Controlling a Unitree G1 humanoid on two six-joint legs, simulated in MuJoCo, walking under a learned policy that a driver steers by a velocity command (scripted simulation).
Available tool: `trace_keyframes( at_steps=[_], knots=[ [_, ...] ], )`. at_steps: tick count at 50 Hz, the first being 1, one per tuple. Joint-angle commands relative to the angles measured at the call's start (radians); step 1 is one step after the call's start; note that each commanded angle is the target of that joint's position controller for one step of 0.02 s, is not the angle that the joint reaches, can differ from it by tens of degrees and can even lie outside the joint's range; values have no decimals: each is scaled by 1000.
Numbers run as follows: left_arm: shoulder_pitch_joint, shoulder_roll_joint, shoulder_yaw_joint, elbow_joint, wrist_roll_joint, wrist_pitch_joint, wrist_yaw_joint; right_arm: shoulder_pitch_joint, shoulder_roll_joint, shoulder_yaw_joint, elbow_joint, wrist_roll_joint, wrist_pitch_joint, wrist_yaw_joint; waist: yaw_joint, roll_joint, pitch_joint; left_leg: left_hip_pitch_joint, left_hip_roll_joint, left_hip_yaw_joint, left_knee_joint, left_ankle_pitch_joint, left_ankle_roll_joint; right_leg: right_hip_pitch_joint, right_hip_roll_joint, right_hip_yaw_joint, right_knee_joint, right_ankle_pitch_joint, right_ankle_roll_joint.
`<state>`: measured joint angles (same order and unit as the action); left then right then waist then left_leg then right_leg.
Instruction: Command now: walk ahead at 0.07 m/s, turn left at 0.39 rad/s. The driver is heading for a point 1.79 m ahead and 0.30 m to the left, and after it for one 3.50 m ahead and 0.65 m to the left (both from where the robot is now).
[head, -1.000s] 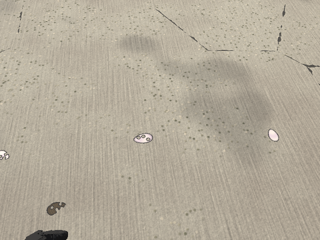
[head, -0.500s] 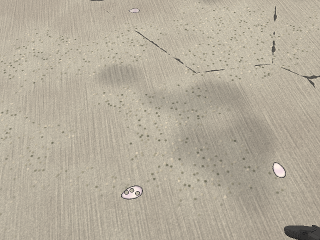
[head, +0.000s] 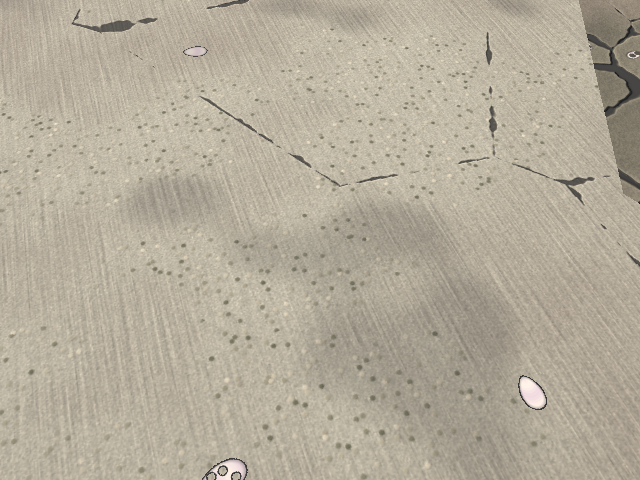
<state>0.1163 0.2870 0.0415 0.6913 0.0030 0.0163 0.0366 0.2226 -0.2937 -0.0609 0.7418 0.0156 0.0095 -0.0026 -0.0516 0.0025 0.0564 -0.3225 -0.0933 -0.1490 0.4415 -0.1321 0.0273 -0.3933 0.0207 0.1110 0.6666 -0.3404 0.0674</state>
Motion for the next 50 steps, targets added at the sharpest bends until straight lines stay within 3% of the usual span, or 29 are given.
trace_keyframes(
  at_steps=[1,2,3,4,5,6,7,9,12,16,20,22,23,24,25,26,27,28,29,30,34,35,36,38,40,43,48,49,50],
  knots=[
    [87,85,32,-40,-4,-28,-8,-89,-162,-45,-93,9,7,-20,80,139,-128,25,205,-298,-95,26,150,158,24,-31,-166,107,-24],
    [105,97,38,-34,-3,-37,-11,-81,-149,-41,-93,13,13,-25,92,128,-133,5,178,-293,-59,7,118,226,3,-32,-264,176,-42],
    [130,151,51,-38,10,-40,-7,-49,-113,-30,-94,7,14,-26,85,55,-162,-63,134,-248,41,-121,66,324,-132,60,-309,210,-92],
    [97,235,70,-47,36,-30,-5,-29,-69,-20,-118,5,9,-27,43,-206,-126,-223,-17,-50,235,-360,3,330,-320,277,-368,323,-217],
    [85,204,66,-54,56,-31,-9,-8,-141,-41,-113,-4,1,-27,58,-253,-130,-245,-5,18,480,-501,-44,267,-430,380,-387,420,-329],
    [42,152,49,-69,45,-35,-7,27,-186,-61,-92,-1,4,-25,38,-180,-118,-247,28,5,611,-460,-66,251,-402,316,-373,450,-332],
    [-4,120,41,-76,29,-38,-6,53,-186,-68,-67,4,16,-28,20,-134,-100,-254,39,13,669,-408,-85,248,-338,216,-352,450,-288],
    [-30,107,34,-74,8,-37,-3,59,-151,-63,-58,2,40,-34,25,-124,-82,-289,53,31,749,-329,-118,265,-290,113,-329,516,-261],
    [12,121,42,-56,14,-22,4,-17,-105,-45,-109,12,43,-24,62,-151,-85,-296,81,93,643,-267,-146,315,-269,28,-335,556,-281],
    [25,170,63,-43,9,-6,4,-70,-86,-27,-158,7,42,0,91,-173,-121,-170,120,145,435,-264,-135,326,-302,-21,-327,565,-294],
    [24,200,76,-28,-13,-8,-11,-58,-112,-37,-175,6,52,17,82,-186,-123,-62,110,194,255,-232,-89,314,-333,-43,-291,557,-280],
    [5,198,77,-19,-33,-11,-12,-2,-112,-44,-160,4,54,23,38,-169,-124,58,87,223,54,-86,-36,270,-316,-86,-215,502,-224],
    [54,168,71,5,-33,-16,-15,32,-138,-56,-151,1,54,16,31,-112,-134,174,79,186,-40,37,-1,197,-278,-136,-131,394,-159],
    [84,114,56,1,5,-20,-20,65,-235,-83,-158,3,51,0,45,122,-152,349,258,-70,-81,355,72,-14,-183,-241,115,95,-56],
    [5,86,42,-67,30,-22,-12,62,-319,-94,-183,-26,38,1,21,321,-147,350,485,-381,-83,536,290,-259,-32,-202,329,-333,10],
    [-53,135,59,-67,19,-20,-5,71,-255,-79,-182,-43,15,8,-31,178,-184,314,469,-348,-103,455,334,-263,-46,-69,484,-342,8],
    [-45,146,66,-62,-1,-14,-3,24,-227,-66,-176,-40,0,7,5,150,-148,270,411,-256,-106,377,282,-263,-62,-45,513,-259,-6],
    [-16,145,70,-38,-2,-10,4,-36,-206,-63,-180,-22,-4,1,34,105,-125,245,349,-199,-106,280,226,-262,-71,-37,487,-176,-8],
    [-6,156,75,-31,7,-6,11,-73,-183,-54,-185,-4,-2,-5,47,111,-111,229,326,-181,-106,267,200,-262,-72,-32,464,-118,-1],
    [16,152,76,-21,9,-5,10,-88,-168,-44,-188,-4,1,-11,60,127,-123,199,304,-151,-106,302,196,-218,-59,-44,484,-73,9],
    [55,111,60,2,-7,-6,0,-90,-115,-19,-174,-22,1,-23,61,124,-157,211,278,-89,-104,289,194,-143,-61,-63,354,13,31],
    [57,94,51,6,-5,-6,-7,-76,-95,-11,-159,-23,0,-25,53,122,-171,213,267,-77,-123,144,187,-107,-77,-67,270,41,29],
    [48,80,41,9,-5,-9,-15,-58,-90,-7,-143,-24,-3,-23,34,139,-162,197,260,-81,-157,-54,183,-72,-84,-81,197,58,25],
    [2,106,39,-10,-17,-17,-27,-26,-161,-24,-116,-28,-6,-16,-7,189,-89,169,295,-153,-228,-307,199,-78,-73,-111,134,25,7],
    [-7,131,41,-17,-28,-31,-33,-10,-182,-30,-97,-28,-15,-11,-19,162,-35,177,334,-199,-257,-392,207,-104,-76,-108,82,-14,-24],
    [6,113,33,-12,-29,-54,-41,0,-187,-33,-72,-13,-35,-7,-20,124,-3,208,367,-206,-274,-414,208,-116,-86,-107,26,-44,-71],
    [133,90,28,40,-30,-71,-54,-66,-172,-35,-65,9,-44,6,69,70,-29,94,312,-52,-210,-367,160,153,-41,-180,-174,76,-139],
    [199,98,33,67,-31,-70,-52,-71,-146,-28,-66,4,-45,7,96,51,-48,40,278,-4,-137,-356,135,251,-24,-178,-193,66,-151],
    [291,129,44,89,-38,-70,-47,-94,-95,-13,-77,-8,-51,10,129,-15,-68,-55,222,81,34,-301,88,369,-86,-68,-236,24,-184]
  ],
)
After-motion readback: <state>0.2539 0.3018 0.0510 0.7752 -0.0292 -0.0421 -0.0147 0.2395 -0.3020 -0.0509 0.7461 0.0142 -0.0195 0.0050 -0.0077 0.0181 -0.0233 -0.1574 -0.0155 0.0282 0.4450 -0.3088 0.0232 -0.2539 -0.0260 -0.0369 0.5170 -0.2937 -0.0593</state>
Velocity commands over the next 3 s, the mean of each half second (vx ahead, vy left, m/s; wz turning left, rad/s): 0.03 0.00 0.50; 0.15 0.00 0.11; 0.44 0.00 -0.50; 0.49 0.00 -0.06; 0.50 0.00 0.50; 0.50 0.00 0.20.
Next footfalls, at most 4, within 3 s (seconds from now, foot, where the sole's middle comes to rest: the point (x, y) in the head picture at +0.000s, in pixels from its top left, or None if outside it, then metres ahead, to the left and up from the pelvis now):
0.06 right None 0.09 -0.13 -0.78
0.46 left None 0.02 0.13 -0.78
1.00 right None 0.13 -0.08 -0.78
1.44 left None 0.43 0.20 -0.78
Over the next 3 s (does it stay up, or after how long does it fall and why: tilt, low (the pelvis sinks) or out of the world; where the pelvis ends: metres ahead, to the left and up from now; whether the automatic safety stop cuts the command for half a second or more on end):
stays up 1.13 0.16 -0.02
